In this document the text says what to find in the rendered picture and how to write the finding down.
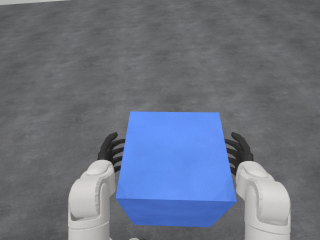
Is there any left robot hand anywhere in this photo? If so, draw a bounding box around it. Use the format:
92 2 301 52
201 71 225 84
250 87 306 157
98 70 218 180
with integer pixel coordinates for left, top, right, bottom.
97 132 126 173

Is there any right robot hand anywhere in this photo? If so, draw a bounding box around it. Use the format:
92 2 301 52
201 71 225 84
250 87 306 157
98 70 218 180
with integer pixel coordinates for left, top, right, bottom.
224 132 254 177

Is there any robot right forearm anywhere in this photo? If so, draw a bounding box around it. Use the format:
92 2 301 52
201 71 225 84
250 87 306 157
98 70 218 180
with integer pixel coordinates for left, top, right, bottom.
235 161 291 240

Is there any robot left forearm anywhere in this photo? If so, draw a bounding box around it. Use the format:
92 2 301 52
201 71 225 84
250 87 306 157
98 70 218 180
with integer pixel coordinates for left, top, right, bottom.
68 159 116 240

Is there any carton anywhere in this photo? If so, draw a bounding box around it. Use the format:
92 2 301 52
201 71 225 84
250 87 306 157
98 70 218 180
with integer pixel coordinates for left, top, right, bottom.
115 111 237 228

